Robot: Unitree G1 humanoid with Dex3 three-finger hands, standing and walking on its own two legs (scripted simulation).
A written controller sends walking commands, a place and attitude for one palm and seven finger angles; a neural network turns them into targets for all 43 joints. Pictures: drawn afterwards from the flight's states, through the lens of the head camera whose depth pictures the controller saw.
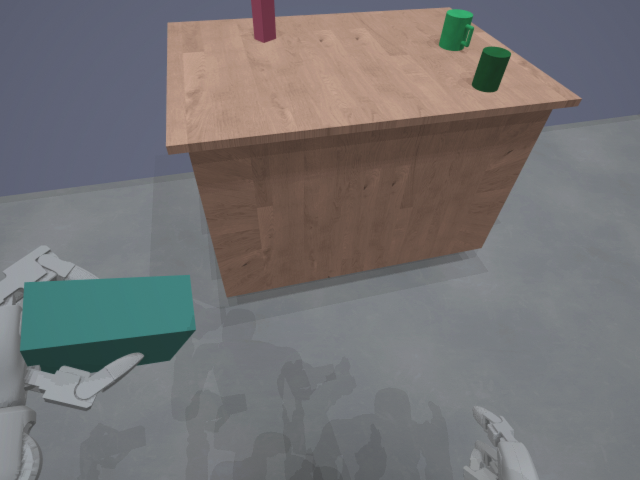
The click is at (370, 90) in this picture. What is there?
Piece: table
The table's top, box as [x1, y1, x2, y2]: [166, 7, 581, 154]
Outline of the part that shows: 581,98 471,22 471,25 474,27 474,30 468,47 464,46 464,48 459,51 449,51 441,48 438,45 445,13 448,9 451,9 449,7 280,16 275,17 276,38 264,43 253,38 252,18 169,22 167,24 166,147 168,154 574,106 579,103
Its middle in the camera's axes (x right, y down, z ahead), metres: +0.09 -0.56 +1.21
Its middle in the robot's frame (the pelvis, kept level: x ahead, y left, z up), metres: +1.28 -0.02 -0.03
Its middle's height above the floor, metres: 0.74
